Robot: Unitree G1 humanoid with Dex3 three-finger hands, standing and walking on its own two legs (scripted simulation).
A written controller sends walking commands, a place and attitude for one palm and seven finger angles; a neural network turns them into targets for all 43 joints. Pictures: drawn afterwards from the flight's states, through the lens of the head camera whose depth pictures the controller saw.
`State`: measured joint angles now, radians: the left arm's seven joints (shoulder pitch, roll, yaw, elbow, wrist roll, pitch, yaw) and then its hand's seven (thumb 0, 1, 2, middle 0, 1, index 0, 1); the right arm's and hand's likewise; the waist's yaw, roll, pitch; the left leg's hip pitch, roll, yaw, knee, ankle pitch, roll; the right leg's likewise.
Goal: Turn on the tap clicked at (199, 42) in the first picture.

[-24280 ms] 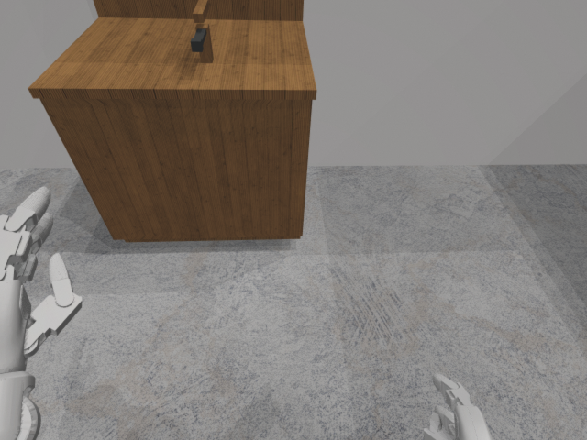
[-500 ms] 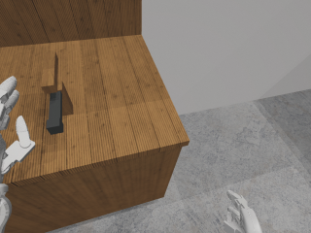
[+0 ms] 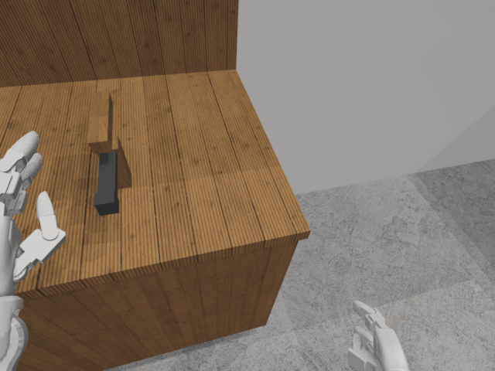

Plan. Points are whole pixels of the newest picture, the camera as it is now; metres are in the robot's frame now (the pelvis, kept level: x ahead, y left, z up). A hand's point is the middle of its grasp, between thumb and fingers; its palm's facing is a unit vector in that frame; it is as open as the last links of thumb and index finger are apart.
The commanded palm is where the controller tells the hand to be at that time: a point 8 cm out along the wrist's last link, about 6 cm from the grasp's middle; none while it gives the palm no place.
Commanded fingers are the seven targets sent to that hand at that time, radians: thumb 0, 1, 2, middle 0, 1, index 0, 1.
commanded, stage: look again from close up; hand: left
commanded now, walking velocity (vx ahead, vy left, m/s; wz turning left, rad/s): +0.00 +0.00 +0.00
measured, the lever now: (107, 203) +0.32 +0.26 +0.09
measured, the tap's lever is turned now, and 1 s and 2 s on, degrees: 0 0 0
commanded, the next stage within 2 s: turn the palm inward beside the body in 0.32 s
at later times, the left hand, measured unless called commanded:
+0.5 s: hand (45, 219) +0.23 +0.26 +0.19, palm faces +0.42 -0.81 -0.42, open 7.4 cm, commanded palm +0.14 +0.28 +0.17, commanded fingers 0.00 0.90 0.90 -0.20 -0.30 -0.20 -0.30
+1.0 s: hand (68, 263) +0.19 +0.23 +0.15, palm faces +0.50 -0.80 -0.33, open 7.4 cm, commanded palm +0.13 +0.26 +0.17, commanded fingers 0.00 0.90 0.90 -0.20 -0.30 -0.20 -0.30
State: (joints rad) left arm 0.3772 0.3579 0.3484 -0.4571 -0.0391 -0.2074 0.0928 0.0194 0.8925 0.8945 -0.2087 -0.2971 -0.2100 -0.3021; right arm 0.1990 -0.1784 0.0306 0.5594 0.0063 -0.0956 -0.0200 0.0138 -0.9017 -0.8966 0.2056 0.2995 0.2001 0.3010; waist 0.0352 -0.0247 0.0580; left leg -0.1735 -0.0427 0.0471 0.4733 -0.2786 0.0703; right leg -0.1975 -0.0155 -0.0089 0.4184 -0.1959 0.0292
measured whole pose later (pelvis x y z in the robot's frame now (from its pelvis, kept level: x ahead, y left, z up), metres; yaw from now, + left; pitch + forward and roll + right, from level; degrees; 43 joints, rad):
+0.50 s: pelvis -0.01 -0.02 +0.00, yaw +3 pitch -2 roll +0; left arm 0.16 0.49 0.35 -0.31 -0.03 -0.17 0.04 0.02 0.89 0.89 -0.21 -0.30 -0.21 -0.30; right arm 0.26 -0.22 0.04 0.57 -0.01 -0.10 -0.05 0.01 -0.90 -0.90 0.20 0.30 0.20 0.30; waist 0.05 -0.03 0.04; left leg -0.21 -0.06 0.01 0.50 -0.26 0.05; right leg -0.23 -0.01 -0.02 0.50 -0.22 -0.01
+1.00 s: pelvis -0.02 -0.07 -0.02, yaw +5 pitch +0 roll +0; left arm 0.24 0.41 0.38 -0.24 -0.15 -0.03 0.04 0.02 0.89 0.89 -0.21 -0.30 -0.21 -0.30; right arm 0.16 -0.26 0.01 0.67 0.03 -0.12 -0.06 0.01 -0.90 -0.90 0.20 0.30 0.20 0.30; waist 0.06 0.05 -0.03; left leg -0.35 -0.01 -0.06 0.70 -0.35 -0.02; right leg -0.35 0.04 -0.09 0.67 -0.32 -0.06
